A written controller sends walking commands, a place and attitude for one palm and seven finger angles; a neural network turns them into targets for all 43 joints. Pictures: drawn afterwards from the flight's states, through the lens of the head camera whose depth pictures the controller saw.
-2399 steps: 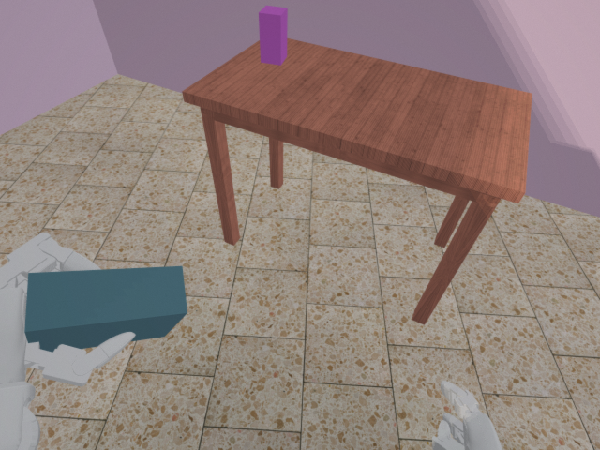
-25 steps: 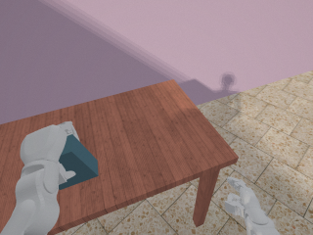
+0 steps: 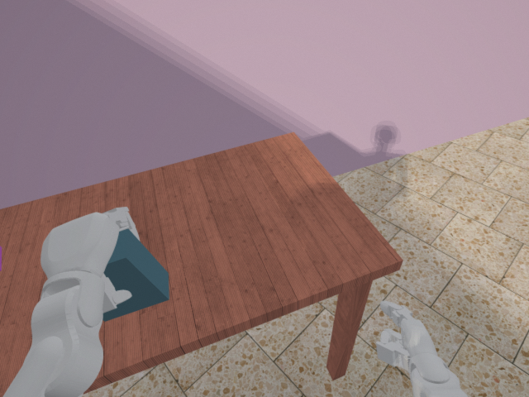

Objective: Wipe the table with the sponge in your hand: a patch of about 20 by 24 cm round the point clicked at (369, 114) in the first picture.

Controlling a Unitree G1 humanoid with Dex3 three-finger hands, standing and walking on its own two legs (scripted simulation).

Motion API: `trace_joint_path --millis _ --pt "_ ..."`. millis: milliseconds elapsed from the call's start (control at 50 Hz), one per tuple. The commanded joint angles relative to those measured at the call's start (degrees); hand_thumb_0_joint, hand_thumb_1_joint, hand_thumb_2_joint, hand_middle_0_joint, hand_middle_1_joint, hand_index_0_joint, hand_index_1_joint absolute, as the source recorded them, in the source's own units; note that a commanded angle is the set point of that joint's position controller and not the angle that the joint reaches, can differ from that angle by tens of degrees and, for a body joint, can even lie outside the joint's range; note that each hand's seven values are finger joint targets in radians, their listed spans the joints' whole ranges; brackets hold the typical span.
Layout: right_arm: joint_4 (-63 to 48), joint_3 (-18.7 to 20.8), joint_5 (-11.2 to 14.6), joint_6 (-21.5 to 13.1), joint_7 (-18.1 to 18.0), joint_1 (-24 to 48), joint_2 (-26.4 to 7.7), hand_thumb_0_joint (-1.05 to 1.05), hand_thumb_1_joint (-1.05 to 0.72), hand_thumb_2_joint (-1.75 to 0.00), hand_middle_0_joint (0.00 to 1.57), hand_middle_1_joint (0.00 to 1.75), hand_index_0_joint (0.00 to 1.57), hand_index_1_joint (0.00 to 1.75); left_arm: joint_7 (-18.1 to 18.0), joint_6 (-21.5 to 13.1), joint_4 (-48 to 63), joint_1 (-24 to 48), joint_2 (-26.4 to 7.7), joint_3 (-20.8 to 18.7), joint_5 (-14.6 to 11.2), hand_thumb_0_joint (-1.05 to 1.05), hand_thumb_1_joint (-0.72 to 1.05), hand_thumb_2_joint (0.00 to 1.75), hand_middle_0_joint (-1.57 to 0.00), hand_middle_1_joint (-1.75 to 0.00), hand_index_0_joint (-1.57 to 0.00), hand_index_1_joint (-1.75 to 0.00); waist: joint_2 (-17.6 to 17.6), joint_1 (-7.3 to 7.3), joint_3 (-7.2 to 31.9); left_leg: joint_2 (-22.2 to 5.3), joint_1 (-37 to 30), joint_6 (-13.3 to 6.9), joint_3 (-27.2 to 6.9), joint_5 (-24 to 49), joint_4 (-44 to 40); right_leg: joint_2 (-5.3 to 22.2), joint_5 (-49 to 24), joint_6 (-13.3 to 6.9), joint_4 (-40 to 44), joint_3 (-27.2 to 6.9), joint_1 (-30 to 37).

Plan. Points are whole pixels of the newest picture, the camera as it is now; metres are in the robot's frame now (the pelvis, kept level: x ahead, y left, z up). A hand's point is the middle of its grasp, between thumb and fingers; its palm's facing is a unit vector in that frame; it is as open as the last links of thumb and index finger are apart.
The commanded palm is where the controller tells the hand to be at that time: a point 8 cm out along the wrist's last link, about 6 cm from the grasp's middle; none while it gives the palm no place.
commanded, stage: bring the sponge back beside the body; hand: left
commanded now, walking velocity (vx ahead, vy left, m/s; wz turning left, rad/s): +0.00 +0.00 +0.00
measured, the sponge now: (123, 284) +0.23 +0.27 +0.07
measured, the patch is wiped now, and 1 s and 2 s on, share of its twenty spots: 1.00 1.00 1.00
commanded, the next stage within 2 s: step back with the hand held close in 1.24 s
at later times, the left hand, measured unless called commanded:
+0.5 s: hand (102, 275) +0.22 +0.27 +0.11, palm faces +0.11 -0.16 -0.98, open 9.5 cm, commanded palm +0.18 +0.27 +0.19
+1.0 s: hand (89, 287) +0.20 +0.29 +0.11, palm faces +0.10 -0.15 -0.98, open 9.5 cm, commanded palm +0.16 +0.28 +0.18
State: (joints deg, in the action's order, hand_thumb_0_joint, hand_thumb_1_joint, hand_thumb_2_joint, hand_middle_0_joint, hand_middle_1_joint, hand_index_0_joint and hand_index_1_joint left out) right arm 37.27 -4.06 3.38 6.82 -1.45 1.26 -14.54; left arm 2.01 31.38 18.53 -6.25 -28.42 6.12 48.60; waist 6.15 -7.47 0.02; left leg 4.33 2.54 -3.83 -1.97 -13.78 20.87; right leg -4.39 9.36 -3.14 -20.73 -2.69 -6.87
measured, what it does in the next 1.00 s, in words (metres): stands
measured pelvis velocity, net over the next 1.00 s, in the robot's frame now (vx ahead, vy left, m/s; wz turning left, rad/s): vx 0.01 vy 0.00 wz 0.00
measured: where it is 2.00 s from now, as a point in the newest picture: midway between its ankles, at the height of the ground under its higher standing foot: outside the picture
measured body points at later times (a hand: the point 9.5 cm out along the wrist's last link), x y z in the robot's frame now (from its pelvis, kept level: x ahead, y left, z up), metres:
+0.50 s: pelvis +0.01 +0.00 +0.00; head -0.01 -0.04 +0.45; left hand +0.21 +0.28 +0.17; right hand +0.27 -0.19 -0.07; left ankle -0.02 +0.08 -0.74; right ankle +0.02 -0.09 -0.74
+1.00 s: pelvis +0.01 +0.00 +0.00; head -0.01 -0.03 +0.45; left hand +0.19 +0.29 +0.16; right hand +0.27 -0.18 -0.07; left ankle -0.02 +0.08 -0.74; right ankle +0.02 -0.09 -0.74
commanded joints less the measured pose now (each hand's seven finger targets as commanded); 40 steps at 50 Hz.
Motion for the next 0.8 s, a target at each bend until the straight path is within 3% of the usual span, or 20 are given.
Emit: trace_joint_path --millis 0,40,100,120,160,200,240,300,360,400,420,480,500,520,560,600,680,700,720,780 --pt "-10.84 2.15 -0.15 -2.88 -0.05 15.61 -5.58 0.00 -0.90 -0.90 0.20 0.30 0.20 0.30 -3.09 -0.29 11.90 11.15 -13.88 -12.35 2.15 0.00 0.10 1.30 -1.20 -1.60 -1.20 -1.60 -2.15 -0.54 10.04 -3.19 5.41 0.53 -5.31 12.54 -3.08 1.77 -5.34 -2.90 1.72 -7.61 8.02" --pt "-11.07 2.01 -0.16 -2.76 0.13 14.65 -5.26 0.00 -0.90 -0.90 0.20 0.30 0.20 0.30 -2.97 -0.29 11.91 10.75 -11.30 -10.26 1.38 0.00 0.10 1.30 -1.20 -1.60 -1.20 -1.60 -2.86 -0.05 9.51 -3.23 5.73 0.62 -4.89 13.30 -2.91 2.25 -6.39 -2.48 1.32 -5.70 7.85" --pt "-11.32 2.11 -0.04 -2.62 0.06 15.69 -5.71 0.00 -0.90 -0.90 0.20 0.30 0.20 0.30 -3.13 0.10 13.18 9.85 -13.52 -12.29 1.23 0.00 0.10 1.30 -1.20 -1.60 -1.20 -1.60 -1.43 -0.25 9.61 -3.19 5.54 0.47 -5.29 12.80 -2.58 1.90 -6.04 -2.85 1.54 -7.70 7.52" --pt "-11.45 2.07 -0.15 -2.68 0.00 14.53 -5.50 0.00 -0.90 -0.90 0.20 0.30 0.20 0.30 -3.03 0.04 13.18 10.37 -12.08 -11.01 1.15 0.00 0.10 1.30 -1.20 -1.60 -1.20 -1.60 -1.85 0.00 10.60 -3.01 5.56 0.22 -4.69 13.36 -2.28 2.31 -6.94 -2.51 1.02 -6.33 8.42" --pt "-10.90 2.20 -0.16 -2.62 -0.16 13.78 -5.75 0.00 -0.90 -0.90 0.20 0.30 0.20 0.30 -2.95 -0.07 11.53 9.42 -12.44 -11.02 1.21 0.00 0.10 1.30 -1.20 -1.60 -1.20 -1.60 -2.90 0.43 9.12 -3.02 5.65 0.43 -4.96 13.12 -2.24 2.40 -6.58 -2.44 1.55 -6.50 7.30" --pt "-11.50 2.25 -0.08 -2.98 -0.27 15.16 -5.76 0.00 -0.90 -0.90 0.20 0.30 0.20 0.30 -2.93 -0.31 14.12 10.19 -13.65 -11.86 1.65 0.00 0.10 1.30 -1.20 -1.60 -1.20 -1.60 -0.88 0.25 9.71 -3.10 4.94 0.12 -5.30 12.66 -2.22 1.95 -5.99 -2.79 1.60 -7.84 7.20" --pt "-11.14 2.30 -0.19 -3.24 -0.34 13.67 -5.55 0.00 -0.90 -0.90 0.20 0.30 0.20 0.30 -2.94 -0.85 13.59 9.69 -13.04 -11.09 1.96 0.00 0.10 1.30 -1.20 -1.60 -1.20 -1.60 -2.01 0.52 10.24 -3.00 4.68 0.23 -5.22 13.92 -1.80 2.40 -7.05 -2.45 1.26 -6.59 7.70" --pt "-11.56 2.53 -0.18 -3.60 -0.42 14.65 -5.59 0.00 -0.90 -0.90 0.20 0.30 0.20 0.30 -3.15 -1.50 15.77 8.43 -13.56 -11.90 2.07 0.00 0.10 1.30 -1.20 -1.60 -1.20 -1.60 -0.67 0.16 10.53 -3.09 3.86 0.07 -5.65 14.17 -1.78 1.85 -7.44 -2.87 1.29 -7.87 7.74" --pt "-11.00 2.69 -0.53 -3.46 -0.30 12.98 -5.56 0.00 -0.90 -0.90 0.20 0.30 0.20 0.30 -3.37 -2.09 14.89 6.25 -12.99 -11.64 2.16 0.00 0.10 1.30 -1.20 -1.60 -1.20 -1.60 -1.72 0.05 10.03 -3.05 3.86 0.39 -5.46 16.05 -1.71 2.33 -9.63 -2.60 1.04 -6.41 8.21" --pt "-11.44 2.64 -0.33 -3.44 -0.07 14.70 -5.50 0.00 -0.90 -0.90 0.20 0.30 0.20 0.30 -3.55 -1.95 16.71 5.53 -13.33 -12.44 2.02 0.00 0.10 1.30 -1.20 -1.60 -1.20 -1.60 -0.30 -0.26 9.86 -3.23 3.72 0.33 -5.83 15.82 -1.97 1.79 -9.35 -3.01 1.05 -7.77 8.06" --pt "-11.44 2.54 -0.45 -3.40 -0.02 13.44 -5.34 0.00 -0.90 -0.90 0.20 0.30 0.20 0.30 -3.60 -1.91 16.02 5.36 -12.36 -11.59 1.92 0.00 0.10 1.30 -1.20 -1.60 -1.20 -1.60 -1.37 -0.21 10.11 -3.07 3.96 0.23 -5.29 16.31 -1.60 2.19 -9.90 -2.66 0.73 -6.36 8.54" --pt "-10.96 2.72 -0.50 -2.80 -0.05 13.11 -5.66 0.00 -0.90 -0.90 0.20 0.30 0.20 0.30 -3.71 -1.90 15.08 4.56 -12.75 -11.91 1.72 0.00 0.10 1.30 -1.20 -1.60 -1.20 -1.60 -2.56 0.05 8.77 -3.25 4.07 0.53 -5.39 16.03 -1.80 2.41 -9.56 -2.53 1.30 -6.41 7.32" --pt "-11.44 2.58 -0.38 -3.02 -0.03 14.91 -5.68 0.00 -0.90 -0.90 0.20 0.30 0.20 0.30 -3.76 -1.54 16.17 4.28 -13.31 -12.72 1.87 0.00 0.10 1.30 -1.20 -1.60 -1.20 -1.60 -2.05 -0.27 9.29 -3.29 3.81 0.35 -5.73 15.71 -1.67 1.79 -9.28 -2.96 1.16 -7.93 7.38" --pt "-11.46 2.63 -0.53 -2.98 0.12 13.53 -5.55 0.00 -0.90 -0.90 0.20 0.30 0.20 0.30 -3.90 -1.55 16.47 3.74 -12.81 -12.49 1.87 0.00 0.10 1.30 -1.20 -1.60 -1.20 -1.60 -1.20 -0.39 10.83 -3.11 3.99 0.27 -5.07 16.80 -1.36 2.26 -10.73 -2.70 0.49 -6.62 8.88" --pt "-11.14 2.64 -0.53 -2.67 0.21 13.28 -5.60 0.00 -0.90 -0.90 0.20 0.30 0.20 0.30 -3.75 -1.52 14.94 1.80 -12.07 -11.86 1.55 0.00 0.10 1.30 -1.20 -1.60 -1.20 -1.60 -2.65 -0.10 9.10 -3.18 4.02 0.57 -5.21 17.44 -1.23 2.37 -11.60 -2.56 0.76 -6.47 7.82" --pt "-11.58 2.55 -0.31 -2.75 0.27 14.97 -5.57 0.00 -0.90 -0.90 0.20 0.30 0.20 0.30 -3.70 -1.17 16.65 1.94 -12.52 -12.32 1.44 0.00 0.10 1.30 -1.20 -1.60 -1.20 -1.60 -1.79 -0.12 9.31 -3.26 3.67 0.39 -5.64 16.68 -1.27 1.87 -11.09 -2.90 0.97 -8.07 7.50" --pt "-11.37 2.62 -0.57 -2.44 0.14 13.16 -5.52 0.00 -0.90 -0.90 0.20 0.30 0.20 0.30 -3.63 -1.59 16.38 1.03 -12.12 -11.58 1.35 0.00 0.10 1.30 -1.20 -1.60 -1.20 -1.60 -2.14 0.07 8.94 -3.26 3.53 0.43 -5.36 17.74 -1.16 2.54 -12.13 -2.45 0.84 -6.42 7.55" --pt "-11.77 2.52 -0.46 -2.75 0.08 14.69 -5.61 0.00 -0.90 -0.90 0.20 0.30 0.20 0.30 -3.66 -1.49 18.00 1.44 -13.01 -12.50 1.63 0.00 0.10 1.30 -1.20 -1.60 -1.20 -1.60 -1.24 -0.05 9.42 -3.29 3.36 0.20 -5.69 16.47 -1.19 1.89 -10.94 -2.82 1.01 -8.11 7.60" --pt "-11.61 2.50 -0.58 -2.73 0.09 13.28 -5.43 0.00 -0.90 -0.90 0.20 0.30 0.20 0.30 -3.73 -1.59 17.29 1.46 -12.69 -12.18 1.85 0.00 0.10 1.30 -1.20 -1.60 -1.20 -1.60 -1.95 0.04 9.69 -3.18 3.74 0.15 -5.31 16.64 -1.04 2.28 -10.70 -2.51 0.72 -6.79 8.14" --pt "-11.27 2.68 -0.69 -2.54 -0.08 12.96 -5.65 0.00 -0.90 -0.90 0.20 0.30 0.20 0.30 -3.87 -2.38 16.76 0.19 -13.24 -12.66 1.88 0.00 0.10 1.30 -1.20 -1.60 -1.20 -1.60 -2.15 -0.01 9.11 -3.13 3.52 0.32 -5.44 16.77 -1.00 2.48 -10.89 -2.45 1.00 -7.04 7.61"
